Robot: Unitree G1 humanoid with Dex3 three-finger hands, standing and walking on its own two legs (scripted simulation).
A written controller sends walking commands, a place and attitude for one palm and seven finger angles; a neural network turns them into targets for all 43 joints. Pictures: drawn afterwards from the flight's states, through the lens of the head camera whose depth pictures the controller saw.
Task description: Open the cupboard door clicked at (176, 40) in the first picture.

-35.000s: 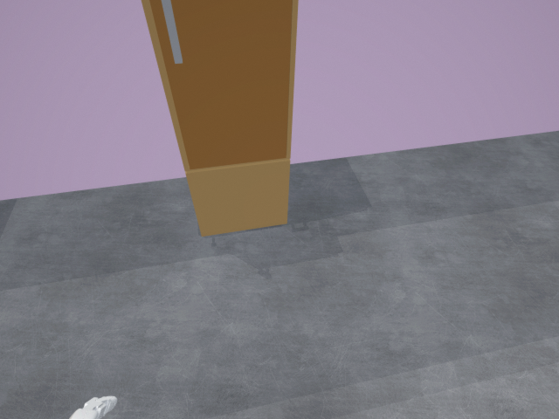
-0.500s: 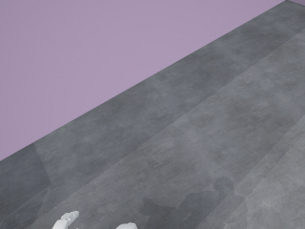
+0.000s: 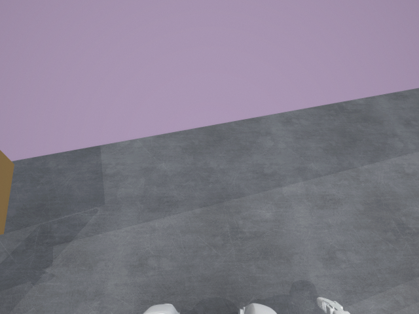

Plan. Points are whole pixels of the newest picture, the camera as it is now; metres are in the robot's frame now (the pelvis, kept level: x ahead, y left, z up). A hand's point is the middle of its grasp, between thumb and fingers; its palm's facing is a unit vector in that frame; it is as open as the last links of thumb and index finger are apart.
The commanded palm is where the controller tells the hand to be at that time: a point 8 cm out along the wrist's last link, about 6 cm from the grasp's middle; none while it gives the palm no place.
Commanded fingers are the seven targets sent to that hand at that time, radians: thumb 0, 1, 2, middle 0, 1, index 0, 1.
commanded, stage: turn to face it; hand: left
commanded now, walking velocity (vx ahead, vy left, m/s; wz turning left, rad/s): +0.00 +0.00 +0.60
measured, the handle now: out of the picture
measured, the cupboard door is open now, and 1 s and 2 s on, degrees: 44 44 44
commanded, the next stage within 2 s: take the last steps up to it in 1.78 s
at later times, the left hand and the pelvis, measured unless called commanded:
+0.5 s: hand out of the picture +0.05 +0.16 -0.13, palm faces +0.29 -0.92 -0.27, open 7.4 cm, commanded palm none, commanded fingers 0.00 0.90 0.90 -0.20 -0.30 -0.20 -0.30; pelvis +0.01 -0.05 +0.01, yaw +18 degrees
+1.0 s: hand out of the picture -0.06 +0.21 -0.15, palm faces +0.59 -0.76 -0.26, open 7.4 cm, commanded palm none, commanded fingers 0.00 0.90 0.90 -0.20 -0.30 -0.20 -0.30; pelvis +0.00 -0.02 +0.01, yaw +35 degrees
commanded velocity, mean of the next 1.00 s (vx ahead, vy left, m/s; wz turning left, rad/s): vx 0.00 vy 0.00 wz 0.60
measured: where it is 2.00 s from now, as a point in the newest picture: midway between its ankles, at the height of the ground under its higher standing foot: outside the picture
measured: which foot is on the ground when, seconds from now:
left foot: down 0.00-0.34, up 0.36-0.72, down 0.74-1.00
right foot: up 0.00-0.32, down 0.34-0.74, up 0.76-1.00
